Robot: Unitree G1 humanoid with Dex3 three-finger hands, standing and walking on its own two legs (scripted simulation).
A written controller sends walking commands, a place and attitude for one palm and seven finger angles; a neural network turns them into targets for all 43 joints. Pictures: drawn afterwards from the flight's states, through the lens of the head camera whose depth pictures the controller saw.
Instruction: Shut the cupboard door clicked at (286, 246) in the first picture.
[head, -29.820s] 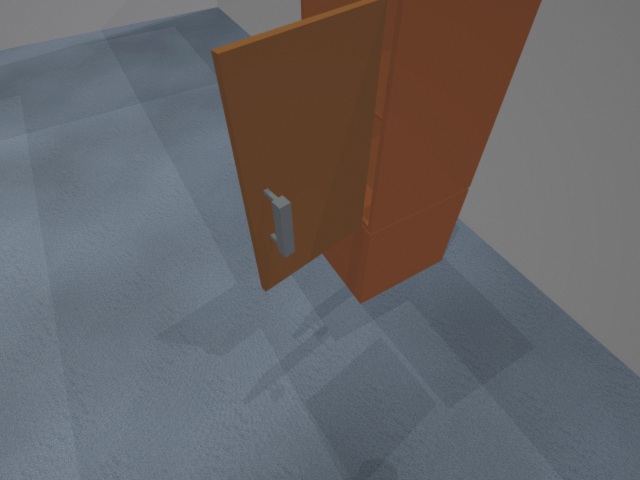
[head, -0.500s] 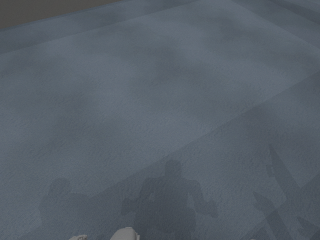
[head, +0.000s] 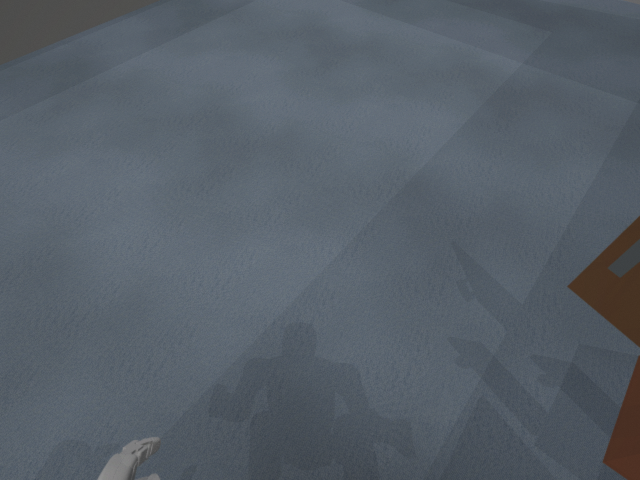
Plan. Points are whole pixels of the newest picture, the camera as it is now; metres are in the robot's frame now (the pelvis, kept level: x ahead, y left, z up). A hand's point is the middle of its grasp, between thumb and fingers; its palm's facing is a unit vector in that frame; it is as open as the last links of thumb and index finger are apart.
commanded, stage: turn to face it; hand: left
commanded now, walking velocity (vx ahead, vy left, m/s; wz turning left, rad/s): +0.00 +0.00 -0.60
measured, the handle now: out of the picture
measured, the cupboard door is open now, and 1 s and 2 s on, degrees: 73 73 73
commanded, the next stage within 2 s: take the last steps up to it in 1.40 s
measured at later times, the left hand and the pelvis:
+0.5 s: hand (191, 441) +0.18 +0.20 -0.15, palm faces -0.25 -0.95 -0.19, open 7.4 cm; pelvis +0.04 +0.02 +0.02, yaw -17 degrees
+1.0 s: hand (268, 407) +0.23 +0.10 -0.14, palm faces -0.53 -0.81 -0.24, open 7.3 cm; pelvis +0.05 -0.02 +0.02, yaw -34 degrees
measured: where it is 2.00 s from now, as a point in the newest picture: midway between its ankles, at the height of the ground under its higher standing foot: outside the picture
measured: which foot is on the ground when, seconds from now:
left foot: up 0.00-0.30, down 0.32-0.72, up 0.74-1.00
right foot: down 0.00-0.32, up 0.34-0.70, down 0.72-1.00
